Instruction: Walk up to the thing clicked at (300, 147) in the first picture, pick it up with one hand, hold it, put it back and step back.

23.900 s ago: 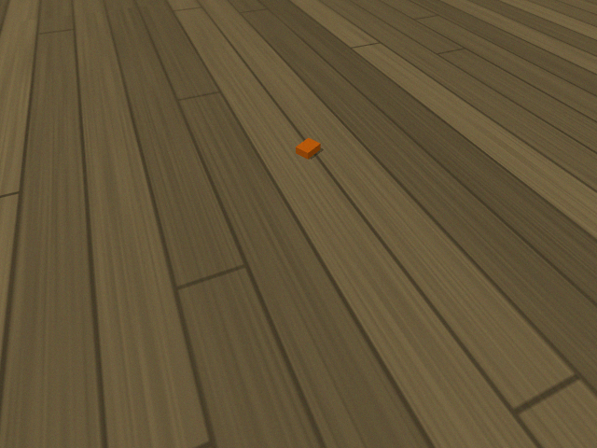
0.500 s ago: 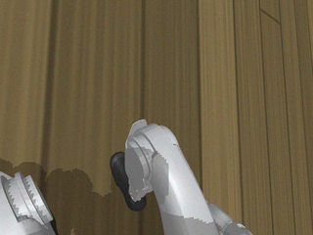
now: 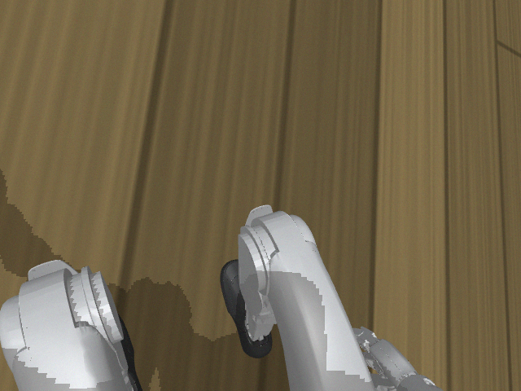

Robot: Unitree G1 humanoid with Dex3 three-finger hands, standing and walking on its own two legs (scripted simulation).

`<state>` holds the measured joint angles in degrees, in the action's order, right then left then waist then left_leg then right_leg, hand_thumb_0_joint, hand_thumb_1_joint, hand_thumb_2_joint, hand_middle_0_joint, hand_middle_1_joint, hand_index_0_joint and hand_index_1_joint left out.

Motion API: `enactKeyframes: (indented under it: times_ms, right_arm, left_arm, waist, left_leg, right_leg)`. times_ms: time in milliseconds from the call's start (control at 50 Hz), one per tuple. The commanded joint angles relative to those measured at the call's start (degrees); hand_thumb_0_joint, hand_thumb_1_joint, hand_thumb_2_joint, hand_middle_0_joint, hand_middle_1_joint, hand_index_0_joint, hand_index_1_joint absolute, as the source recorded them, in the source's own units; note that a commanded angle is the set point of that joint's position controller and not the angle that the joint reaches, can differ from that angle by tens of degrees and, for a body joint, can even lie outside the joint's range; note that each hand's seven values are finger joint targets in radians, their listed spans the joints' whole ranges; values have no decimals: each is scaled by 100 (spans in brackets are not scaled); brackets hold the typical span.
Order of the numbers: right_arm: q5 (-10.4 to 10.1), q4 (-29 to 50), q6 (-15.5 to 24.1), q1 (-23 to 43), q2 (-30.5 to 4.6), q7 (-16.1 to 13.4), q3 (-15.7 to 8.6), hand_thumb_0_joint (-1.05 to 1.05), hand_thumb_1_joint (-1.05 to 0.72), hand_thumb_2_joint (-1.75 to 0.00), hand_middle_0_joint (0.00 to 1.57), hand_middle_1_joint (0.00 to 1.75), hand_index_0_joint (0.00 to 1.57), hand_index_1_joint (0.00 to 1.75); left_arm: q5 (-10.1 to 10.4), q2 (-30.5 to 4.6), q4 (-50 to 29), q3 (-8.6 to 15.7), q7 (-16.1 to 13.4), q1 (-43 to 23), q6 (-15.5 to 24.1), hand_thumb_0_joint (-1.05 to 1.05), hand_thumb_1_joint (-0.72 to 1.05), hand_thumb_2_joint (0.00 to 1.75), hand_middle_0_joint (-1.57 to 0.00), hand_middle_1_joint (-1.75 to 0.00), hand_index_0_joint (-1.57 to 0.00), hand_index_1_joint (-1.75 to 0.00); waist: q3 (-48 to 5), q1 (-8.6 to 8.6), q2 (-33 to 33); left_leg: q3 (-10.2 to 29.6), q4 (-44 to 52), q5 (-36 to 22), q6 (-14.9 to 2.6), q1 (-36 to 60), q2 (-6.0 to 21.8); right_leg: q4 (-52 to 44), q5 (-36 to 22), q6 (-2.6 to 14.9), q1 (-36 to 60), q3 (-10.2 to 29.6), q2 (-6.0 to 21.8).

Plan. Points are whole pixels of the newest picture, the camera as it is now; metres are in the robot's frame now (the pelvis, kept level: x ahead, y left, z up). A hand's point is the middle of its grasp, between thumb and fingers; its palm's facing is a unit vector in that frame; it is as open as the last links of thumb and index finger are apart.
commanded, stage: go down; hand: left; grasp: from above
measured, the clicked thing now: out of the picture +0.48 +0.39 -0.31
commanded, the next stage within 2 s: none
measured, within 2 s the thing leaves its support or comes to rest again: neither
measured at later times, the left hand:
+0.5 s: hand out of the picture +0.45 +0.42 +0.01, palm faces -0.45 -0.14 -0.88, open 14.1 cm
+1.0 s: hand out of the picture +0.44 +0.42 +0.10, palm faces -0.42 -0.13 -0.90, open 14.1 cm
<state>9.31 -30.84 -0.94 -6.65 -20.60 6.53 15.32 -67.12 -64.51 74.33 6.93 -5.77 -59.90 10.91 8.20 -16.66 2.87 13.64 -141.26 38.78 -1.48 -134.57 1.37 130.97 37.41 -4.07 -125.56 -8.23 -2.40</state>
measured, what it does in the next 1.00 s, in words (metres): rises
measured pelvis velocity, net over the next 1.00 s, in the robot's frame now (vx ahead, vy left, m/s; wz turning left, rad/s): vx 0.00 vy -0.01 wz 0.14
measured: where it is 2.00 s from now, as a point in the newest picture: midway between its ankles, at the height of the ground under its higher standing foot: (190, 352)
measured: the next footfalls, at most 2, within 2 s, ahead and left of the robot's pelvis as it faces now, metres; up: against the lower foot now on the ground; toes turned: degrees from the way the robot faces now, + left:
none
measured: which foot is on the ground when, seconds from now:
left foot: down 0.00-1.00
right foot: down 0.00-1.00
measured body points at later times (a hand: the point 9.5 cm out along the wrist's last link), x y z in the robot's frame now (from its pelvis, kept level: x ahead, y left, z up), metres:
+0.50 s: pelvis -0.01 +0.00 +0.08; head +0.22 +0.10 +0.45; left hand +0.47 +0.42 +0.06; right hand +0.11 -0.26 -0.03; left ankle +0.07 +0.12 -0.29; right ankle +0.12 -0.13 -0.29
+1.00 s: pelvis +0.00 -0.01 +0.13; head +0.21 +0.08 +0.52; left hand +0.46 +0.43 +0.15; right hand +0.09 -0.27 +0.02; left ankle +0.07 +0.12 -0.29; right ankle +0.12 -0.13 -0.29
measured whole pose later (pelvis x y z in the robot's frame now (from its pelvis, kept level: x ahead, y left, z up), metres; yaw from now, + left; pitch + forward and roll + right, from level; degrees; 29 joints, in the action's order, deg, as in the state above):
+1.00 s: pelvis +0.00 -0.01 +0.13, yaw +8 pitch +35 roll -8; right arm 2.6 -36.0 -6.6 -11.2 -15.8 -0.4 6.7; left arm -62.2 -57.6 64.4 7.5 7.3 -57.5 18.3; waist -5.3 -12.2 -2.2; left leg 6.0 -113.9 34.9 -0.9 -114.4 2.3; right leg 108.8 34.4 -2.9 -109.6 -3.2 -0.5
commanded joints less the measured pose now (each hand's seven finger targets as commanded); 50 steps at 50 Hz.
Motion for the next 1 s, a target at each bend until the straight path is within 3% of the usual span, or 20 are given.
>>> enactKeyframes:
  times_ms: [0, 20, 60, 120, 160, 240, 280, 320, 400, 480, 520, 560, 640, 660, 760, 800, 860, 980]
  right_arm:
    - [-69, 66, -196, -1195, -1714, -203, -765, 0, -91, -90, 20, 30, 20, 30]
    - [-86, 43, -247, -1222, -1668, -215, -818, 0, -91, -90, 20, 30, 20, 30]
    - [-145, 103, -354, -1198, -1593, -253, -994, 0, -91, -90, 20, 30, 20, 30]
    - [-247, 49, -522, -1218, -1425, -273, -1152, 0, -91, -90, 20, 30, 20, 30]
    - [-314, -19, -615, -1299, -1340, -312, -1171, 0, -91, -90, 20, 30, 20, 30]
    - [-405, -97, -717, -1335, -1208, -414, -1153, 0, -90, -89, 20, 30, 20, 30]
    - [-466, -101, -712, -1342, -1134, -453, -1144, 0, -90, -90, 20, 30, 20, 30]
    - [-503, -73, -692, -1327, -1123, -499, -1156, 0, -90, -90, 20, 30, 20, 30]
    - [-574, -51, -641, -1279, -1099, -577, -1209, 0, -90, -90, 20, 30, 20, 30]
    - [-576, -91, -616, -1319, -890, -614, -1181, 0, -90, -90, 20, 30, 20, 30]
    - [-551, -110, -625, -1347, -857, -636, -1169, 0, -91, -90, 20, 30, 20, 30]
    - [-570, -142, -658, -1320, -896, -655, -1226, 0, -90, -90, 20, 30, 20, 30]
    - [-589, -175, -685, -1386, -856, -672, -1263, 0, -90, -90, 20, 30, 20, 30]
    - [-584, -183, -683, -1462, -830, -686, -1264, 0, -90, -90, 20, 30, 20, 30]
    - [-598, -268, -628, -1470, -808, -738, -1306, 0, -90, -90, 20, 30, 20, 30]
    - [-614, -271, -594, -1466, -805, -767, -1304, 0, -90, -90, 20, 30, 20, 30]
    - [-625, -297, -548, -1449, -777, -797, -1302, 0, -90, -90, 20, 30, 20, 30]
    - [-628, -388, -515, -1452, -764, -819, -1319, 0, -91, -90, 20, 30, 20, 30]
  left_arm:
    - [263, -2018, -2044, 595, 154, -1629, 395, 0, -52, 98, -5, -110, -7, -108]
    - [191, -2089, -2342, 636, 205, -1764, 478, 0, -53, 98, -5, -109, -6, -108]
    - [157, -2231, -2924, 877, 241, -1651, 511, 0, -55, 99, -5, -106, -6, -106]
    - [288, -1809, -3217, 766, 317, -1635, 365, 0, -54, 98, -5, -106, -6, -105]
    - [424, -1384, -3034, 525, 410, -1631, 205, 0, -53, 97, -5, -105, -6, -104]
    - [587, -763, -2352, 46, 718, -1251, -73, 0, -53, 98, -5, -104, -6, -104]
    - [687, -609, -2182, -125, 937, -1249, -93, 0, -54, 99, -5, -105, -6, -104]
    - [740, -612, -2267, -169, 1112, -1353, -62, 0, -53, 98, -5, -106, -6, -105]
    - [873, -873, -2525, 100, 1271, -1517, 176, 0, -53, 98, -5, -106, -6, -105]
    - [793, -1202, -2595, 403, 1195, -1564, 438, 0, -54, 98, -5, -106, -6, -105]
    - [758, -1293, -2567, 509, 1133, -1615, 526, 0, -54, 97, -5, -107, -6, -106]
    - [638, -1434, -2565, 653, 1076, -1610, 571, 0, -54, 98, -5, -106, -6, -105]
    - [569, -1370, -2545, 643, 1003, -1765, 573, 0, -54, 99, -5, -105, -6, -104]
    - [562, -1301, -2442, 592, 1001, -1709, 562, 0, -53, 98, -5, -105, -6, -105]
    - [661, -1142, -2126, 433, 1116, -1668, 577, 0, -55, 99, -6, -105, -6, -104]
    - [656, -1261, -2078, 465, 1126, -1631, 614, 0, -54, 99, -5, -105, -6, -104]
    - [657, -1262, -2008, 455, 1140, -1645, 695, 0, -54, 98, -5, -105, -6, -104]
    - [601, -1340, -1953, 542, 1076, -1612, 862, 0, -54, 98, -5, -106, -6, -105]
  waist:
    - [-4642, 42, -2983]
    - [-4974, 58, -3260]
    - [-5537, 371, -3694]
    - [-5780, 388, -3770]
    - [-5371, 212, -3383]
    - [-4426, 96, -2402]
    - [-4201, 39, -2170]
    - [-4252, 74, -1946]
    - [-4643, 234, -2106]
    - [-5296, 453, -2201]
    - [-5327, 427, -2273]
    - [-5358, 514, -2466]
    - [-5499, 453, -2639]
    - [-5523, 442, -2424]
    - [-4974, 337, -2062]
    - [-5050, 420, -1925]
    - [-4981, 411, -1885]
    - [-5083, 498, -2060]
  left_leg:
    - [-391, 1552, -1558, 183, 3716, 102]
    - [-401, 1627, -1637, 203, 4030, 110]
    - [-452, 1841, -1835, 240, 4543, 76]
    - [-551, 2191, -1930, 183, 4881, 88]
    - [-633, 2338, -1642, 84, 4537, 68]
    - [-669, 2743, -601, -88, 3680, 45]
    - [-618, 2920, -261, -138, 3525, 71]
    - [-585, 3045, -228, -141, 3488, 79]
    - [-524, 3275, -616, -55, 4070, 59]
    - [-707, 3327, -1283, -70, 4531, 50]
    - [-746, 3365, -1385, -76, 4666, 46]
    - [-708, 3578, -1344, -54, 4913, 61]
    - [-699, 3868, -1174, -63, 5096, 76]
    - [-754, 3860, -1142, -95, 5088, 72]
    - [-793, 4068, -523, -144, 4691, 82]
    - [-771, 4195, -332, -135, 4683, 75]
    - [-807, 4259, -258, -139, 4652, 61]
    - [-782, 4378, -822, -84, 5187, 69]
  right_leg:
    - [-1147, -1222, 681, 1665, -436, -128]
    - [-1135, -1248, 674, 1658, -408, -119]
    - [-1129, -1311, 722, 1564, -298, -78]
    - [-1291, -1383, 691, 1493, -213, -74]
    - [-1548, -1281, 683, 1478, -180, -74]
    - [-1986, -777, 659, 1674, -150, -71]
    - [-2109, -657, 612, 1841, -115, -64]
    - [-2198, -654, 616, 2011, -92, -62]
    - [-2258, -904, 639, 2080, 1, 4]
    - [-2358, -1371, 586, 2526, 145, 21]
    - [-2436, -1417, 583, 2558, 161, 27]
    - [-2466, -1340, 598, 2454, 166, 62]
    - [-2596, -1272, 584, 2568, 180, 49]
    - [-2734, -1256, 572, 2720, 184, 30]
    - [-3058, -897, 542, 2901, 210, 45]
    - [-3124, -782, 545, 3104, 215, 45]
    - [-3266, -731, 541, 3210, 236, 40]
    - [-3349, -1091, 565, 3233, 267, 61]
